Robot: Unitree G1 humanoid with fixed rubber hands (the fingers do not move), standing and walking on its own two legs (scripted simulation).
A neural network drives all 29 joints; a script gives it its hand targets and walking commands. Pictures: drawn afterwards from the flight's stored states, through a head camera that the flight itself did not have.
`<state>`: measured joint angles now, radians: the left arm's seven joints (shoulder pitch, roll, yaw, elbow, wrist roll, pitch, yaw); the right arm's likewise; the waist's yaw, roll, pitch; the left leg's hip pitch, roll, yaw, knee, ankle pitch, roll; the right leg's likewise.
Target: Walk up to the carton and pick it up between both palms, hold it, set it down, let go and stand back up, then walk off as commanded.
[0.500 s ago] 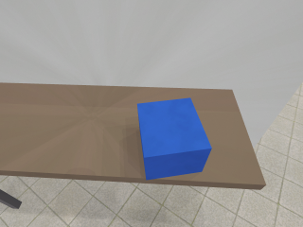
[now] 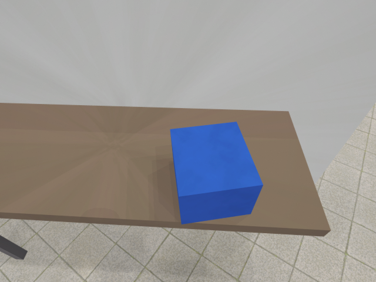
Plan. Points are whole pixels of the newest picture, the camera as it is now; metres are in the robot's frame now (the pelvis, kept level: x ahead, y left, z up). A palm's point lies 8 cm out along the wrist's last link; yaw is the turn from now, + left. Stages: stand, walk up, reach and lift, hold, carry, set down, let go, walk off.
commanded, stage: walk up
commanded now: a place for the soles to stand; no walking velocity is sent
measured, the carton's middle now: (210, 171) +0.42 -0.03 -0.04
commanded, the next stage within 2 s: reach and lift in 0.24 s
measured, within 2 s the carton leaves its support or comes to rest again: neither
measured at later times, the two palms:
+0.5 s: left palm out of the picture +0.16 +0.29 -0.07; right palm out of the picture +0.11 -0.33 -0.10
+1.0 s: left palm out of the picture +0.15 +0.25 -0.05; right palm out of the picture +0.13 -0.30 -0.06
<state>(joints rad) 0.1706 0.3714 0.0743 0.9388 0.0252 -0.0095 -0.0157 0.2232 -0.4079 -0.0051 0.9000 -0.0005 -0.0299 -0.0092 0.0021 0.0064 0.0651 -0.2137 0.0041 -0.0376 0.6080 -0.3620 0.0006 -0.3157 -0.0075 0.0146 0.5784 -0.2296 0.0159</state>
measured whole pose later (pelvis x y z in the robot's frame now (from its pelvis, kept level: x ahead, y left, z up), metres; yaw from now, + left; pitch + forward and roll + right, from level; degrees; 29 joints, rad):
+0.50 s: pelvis +0.01 -0.01 +0.00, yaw +0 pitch -2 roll +0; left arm 0.07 0.35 0.07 0.59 0.02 0.38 0.04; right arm 0.15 -0.38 -0.18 0.93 0.00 -0.14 0.07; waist 0.00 0.02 0.10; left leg -0.21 0.02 -0.04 0.64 -0.39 -0.02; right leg -0.32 0.01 0.00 0.63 -0.27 0.00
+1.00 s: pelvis -0.02 -0.02 +0.01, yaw +0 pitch -3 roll +0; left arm 0.17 0.27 0.07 0.44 -0.02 0.22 0.07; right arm 0.15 -0.35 -0.10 0.79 0.00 -0.25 0.09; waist 0.00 0.02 0.06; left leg -0.20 0.03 -0.04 0.55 -0.30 -0.04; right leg -0.29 0.01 0.00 0.49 -0.15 -0.01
